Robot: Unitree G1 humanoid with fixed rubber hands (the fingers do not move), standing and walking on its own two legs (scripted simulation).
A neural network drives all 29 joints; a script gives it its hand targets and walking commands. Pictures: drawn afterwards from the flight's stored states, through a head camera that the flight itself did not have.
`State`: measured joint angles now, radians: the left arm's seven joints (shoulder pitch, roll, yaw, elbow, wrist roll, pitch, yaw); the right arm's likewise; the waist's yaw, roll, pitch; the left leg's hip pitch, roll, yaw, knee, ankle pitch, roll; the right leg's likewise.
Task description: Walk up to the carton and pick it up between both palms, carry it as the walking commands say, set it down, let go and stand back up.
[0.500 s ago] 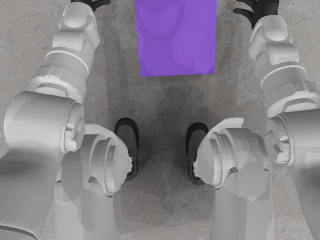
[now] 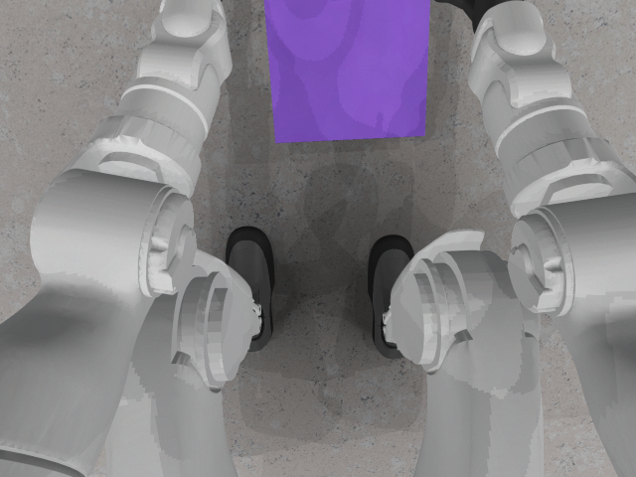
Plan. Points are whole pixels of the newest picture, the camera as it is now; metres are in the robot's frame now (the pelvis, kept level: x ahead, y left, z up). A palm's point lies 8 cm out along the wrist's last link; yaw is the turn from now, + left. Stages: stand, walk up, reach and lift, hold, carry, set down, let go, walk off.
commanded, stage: reach and lift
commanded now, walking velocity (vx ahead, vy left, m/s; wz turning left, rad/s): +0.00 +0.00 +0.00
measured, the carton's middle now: (342, 3) +0.54 -0.03 -0.29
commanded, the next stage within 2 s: none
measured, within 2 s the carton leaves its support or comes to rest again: leaves its support in 0.80 s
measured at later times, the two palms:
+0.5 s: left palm out of the picture +0.55 +0.10 -0.20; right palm out of the picture +0.53 -0.16 -0.19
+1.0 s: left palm out of the picture +0.54 +0.10 -0.16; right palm (501, 5) +0.51 -0.16 -0.17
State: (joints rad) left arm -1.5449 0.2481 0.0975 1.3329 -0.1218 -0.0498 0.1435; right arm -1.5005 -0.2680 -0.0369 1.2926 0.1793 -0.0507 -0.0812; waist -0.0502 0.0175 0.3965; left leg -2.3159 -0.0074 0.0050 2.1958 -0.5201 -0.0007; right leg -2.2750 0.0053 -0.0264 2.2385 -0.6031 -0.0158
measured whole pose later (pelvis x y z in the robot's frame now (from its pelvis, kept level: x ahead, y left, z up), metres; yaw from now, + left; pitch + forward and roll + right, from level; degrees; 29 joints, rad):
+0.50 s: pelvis +0.01 +0.00 -0.01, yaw +0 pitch +36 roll -1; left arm -1.51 0.23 0.23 1.25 0.00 0.07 0.08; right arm -1.49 -0.25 -0.17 1.22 0.01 0.10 0.00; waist -0.06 0.05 0.37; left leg -2.33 -0.02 0.01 2.24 -0.54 0.01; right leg -2.28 0.00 -0.02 2.28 -0.64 -0.01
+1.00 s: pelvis +0.01 +0.01 +0.00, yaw -3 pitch +36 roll +0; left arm -1.41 0.15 0.30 1.12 0.01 0.12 0.15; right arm -1.35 -0.21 -0.12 1.09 0.07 0.15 -0.10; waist -0.01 0.04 0.29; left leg -2.28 -0.08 -0.04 2.23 -0.58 -0.06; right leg -2.26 0.06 0.00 2.25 -0.62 0.02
